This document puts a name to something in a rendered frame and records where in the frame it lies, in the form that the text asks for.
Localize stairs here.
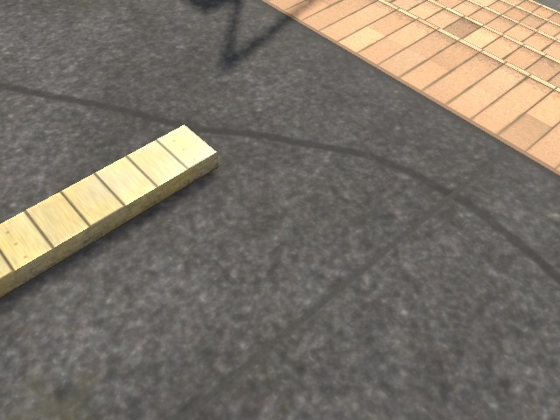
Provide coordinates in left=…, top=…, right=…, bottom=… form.
left=386, top=0, right=560, bottom=88

